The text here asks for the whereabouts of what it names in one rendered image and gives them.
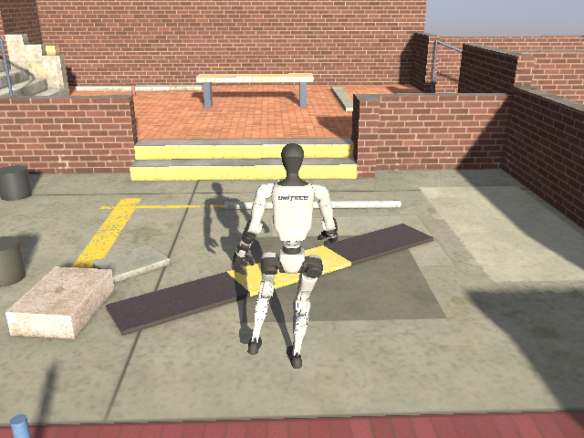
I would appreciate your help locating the robot right upper arm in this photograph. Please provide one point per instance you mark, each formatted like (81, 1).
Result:
(321, 192)

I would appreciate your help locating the right robot shin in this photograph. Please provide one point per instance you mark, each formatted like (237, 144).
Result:
(300, 324)

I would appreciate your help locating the left robot hand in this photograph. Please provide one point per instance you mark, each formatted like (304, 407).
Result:
(239, 261)

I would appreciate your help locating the robot left upper arm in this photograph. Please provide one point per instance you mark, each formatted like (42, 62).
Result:
(263, 192)

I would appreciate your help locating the robot left foot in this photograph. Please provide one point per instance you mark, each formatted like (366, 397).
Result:
(253, 347)

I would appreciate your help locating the robot right forearm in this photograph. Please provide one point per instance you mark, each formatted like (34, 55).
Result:
(333, 233)

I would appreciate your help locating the right robot hand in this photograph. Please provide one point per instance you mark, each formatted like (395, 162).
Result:
(329, 241)

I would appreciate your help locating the robot left forearm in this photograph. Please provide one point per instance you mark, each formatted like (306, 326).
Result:
(245, 242)

